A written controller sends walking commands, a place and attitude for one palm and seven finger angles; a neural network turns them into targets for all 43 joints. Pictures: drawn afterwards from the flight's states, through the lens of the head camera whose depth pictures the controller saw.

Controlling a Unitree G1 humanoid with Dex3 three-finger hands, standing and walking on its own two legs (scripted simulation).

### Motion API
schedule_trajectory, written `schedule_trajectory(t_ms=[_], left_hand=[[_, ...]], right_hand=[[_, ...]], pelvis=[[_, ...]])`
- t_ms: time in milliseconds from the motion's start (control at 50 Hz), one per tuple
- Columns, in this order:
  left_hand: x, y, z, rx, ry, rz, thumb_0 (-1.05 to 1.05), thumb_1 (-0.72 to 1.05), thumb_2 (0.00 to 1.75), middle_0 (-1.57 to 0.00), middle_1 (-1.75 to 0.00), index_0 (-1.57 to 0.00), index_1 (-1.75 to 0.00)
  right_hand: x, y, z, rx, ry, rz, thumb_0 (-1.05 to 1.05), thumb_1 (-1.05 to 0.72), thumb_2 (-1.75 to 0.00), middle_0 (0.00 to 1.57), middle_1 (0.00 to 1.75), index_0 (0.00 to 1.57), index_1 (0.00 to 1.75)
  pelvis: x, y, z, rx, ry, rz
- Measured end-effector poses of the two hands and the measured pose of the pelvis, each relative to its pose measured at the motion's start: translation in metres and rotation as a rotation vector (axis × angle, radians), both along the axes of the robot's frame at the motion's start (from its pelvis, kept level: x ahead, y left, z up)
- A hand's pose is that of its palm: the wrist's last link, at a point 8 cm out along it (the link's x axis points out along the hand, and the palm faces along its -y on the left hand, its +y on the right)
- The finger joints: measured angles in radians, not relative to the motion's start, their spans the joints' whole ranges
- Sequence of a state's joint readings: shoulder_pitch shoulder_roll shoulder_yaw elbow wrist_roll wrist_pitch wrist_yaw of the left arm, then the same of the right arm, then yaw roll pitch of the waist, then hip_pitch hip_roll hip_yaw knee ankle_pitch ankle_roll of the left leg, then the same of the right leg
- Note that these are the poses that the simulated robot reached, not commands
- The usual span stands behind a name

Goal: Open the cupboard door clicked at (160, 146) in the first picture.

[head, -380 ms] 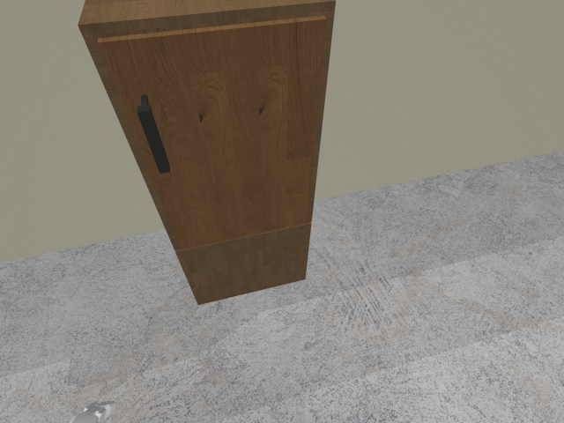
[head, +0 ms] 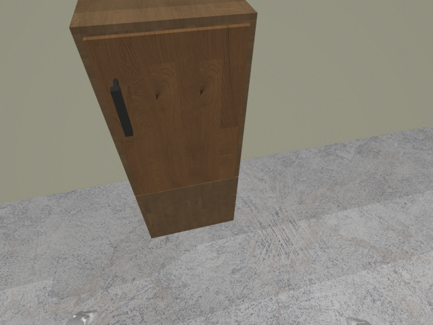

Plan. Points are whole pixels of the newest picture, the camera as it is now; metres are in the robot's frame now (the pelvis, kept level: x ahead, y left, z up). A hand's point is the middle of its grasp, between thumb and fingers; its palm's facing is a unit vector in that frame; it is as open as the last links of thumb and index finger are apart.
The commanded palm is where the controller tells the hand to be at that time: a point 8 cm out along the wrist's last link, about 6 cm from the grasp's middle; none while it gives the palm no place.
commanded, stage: stand and wait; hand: left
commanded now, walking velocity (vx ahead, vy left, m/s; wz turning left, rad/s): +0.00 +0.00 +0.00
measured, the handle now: (122, 108) +0.60 +0.29 +0.06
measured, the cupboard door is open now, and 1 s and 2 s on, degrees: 0 0 0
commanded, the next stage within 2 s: look at it before walking up in 0.68 s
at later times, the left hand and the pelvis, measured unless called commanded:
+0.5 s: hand out of the picture +0.05 +0.23 -0.15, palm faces -0.03 -0.94 -0.33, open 7.4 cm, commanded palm none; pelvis -0.02 -0.01 +0.01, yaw +0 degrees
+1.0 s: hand out of the picture +0.05 +0.24 -0.15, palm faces -0.03 -0.94 -0.33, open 7.4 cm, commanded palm none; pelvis -0.03 -0.01 +0.01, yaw +0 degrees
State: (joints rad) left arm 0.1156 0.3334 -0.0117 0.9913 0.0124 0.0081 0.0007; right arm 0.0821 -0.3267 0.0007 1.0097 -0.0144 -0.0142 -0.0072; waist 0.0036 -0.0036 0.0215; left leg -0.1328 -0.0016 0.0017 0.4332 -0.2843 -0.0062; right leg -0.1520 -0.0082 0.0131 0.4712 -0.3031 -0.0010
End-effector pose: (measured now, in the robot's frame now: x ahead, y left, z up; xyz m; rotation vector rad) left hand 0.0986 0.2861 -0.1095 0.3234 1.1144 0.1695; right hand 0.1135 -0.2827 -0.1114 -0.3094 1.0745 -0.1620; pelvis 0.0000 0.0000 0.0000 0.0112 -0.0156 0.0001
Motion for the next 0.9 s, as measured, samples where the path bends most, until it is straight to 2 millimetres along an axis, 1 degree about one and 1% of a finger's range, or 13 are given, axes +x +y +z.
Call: schedule_trajectory(t_ms=[120, 200, 280, 380, 600, 900], left_hand=[[-0.026, -0.001, -0.003, 0.001, 0.062, 0.023, 0.01, 0.91, 0.90, -0.21, -0.30, -0.20, -0.30], [-0.040, -0.001, -0.004, 0.002, 0.091, 0.034, 0.01, 0.91, 0.90, -0.20, -0.30, -0.20, -0.30], [-0.049, -0.003, -0.004, 0.002, 0.105, 0.040, 0.01, 0.91, 0.90, -0.20, -0.30, -0.20, -0.30], [-0.054, -0.005, -0.004, 0.001, 0.107, 0.039, 0.01, 0.91, 0.90, -0.20, -0.30, -0.20, -0.30], [-0.051, -0.008, -0.001, -0.004, 0.079, 0.029, 0.01, 0.91, 0.90, -0.20, -0.30, -0.20, -0.30], [-0.053, -0.005, -0.003, -0.007, 0.090, 0.030, 0.01, 0.91, 0.90, -0.20, -0.30, -0.20, -0.30]], right_hand=[[-0.025, -0.006, -0.005, -0.002, 0.066, -0.017, 0.01, -0.91, -0.90, 0.20, 0.30, 0.20, 0.30], [-0.042, -0.009, -0.008, -0.002, 0.105, -0.029, 0.01, -0.91, -0.90, 0.20, 0.30, 0.20, 0.30], [-0.055, -0.011, -0.009, 0.001, 0.131, -0.038, 0.01, -0.91, -0.90, 0.20, 0.30, 0.20, 0.30], [-0.066, -0.012, -0.011, 0.007, 0.146, -0.047, 0.01, -0.91, -0.90, 0.20, 0.30, 0.20, 0.30], [-0.077, -0.012, -0.010, 0.013, 0.147, -0.052, 0.01, -0.91, -0.90, 0.20, 0.30, 0.20, 0.30], [-0.079, -0.013, -0.008, 0.003, 0.154, -0.052, 0.01, -0.91, -0.90, 0.20, 0.30, 0.20, 0.30]], pelvis=[[-0.006, -0.003, 0.002, -0.001, -0.005, 0.002], [-0.010, -0.005, 0.003, -0.002, -0.009, 0.003], [-0.014, -0.007, 0.004, -0.003, -0.013, 0.003], [-0.019, -0.008, 0.004, -0.003, -0.015, 0.002], [-0.027, -0.009, 0.006, -0.004, -0.015, 0.002], [-0.028, -0.007, 0.006, -0.005, -0.008, 0.002]])
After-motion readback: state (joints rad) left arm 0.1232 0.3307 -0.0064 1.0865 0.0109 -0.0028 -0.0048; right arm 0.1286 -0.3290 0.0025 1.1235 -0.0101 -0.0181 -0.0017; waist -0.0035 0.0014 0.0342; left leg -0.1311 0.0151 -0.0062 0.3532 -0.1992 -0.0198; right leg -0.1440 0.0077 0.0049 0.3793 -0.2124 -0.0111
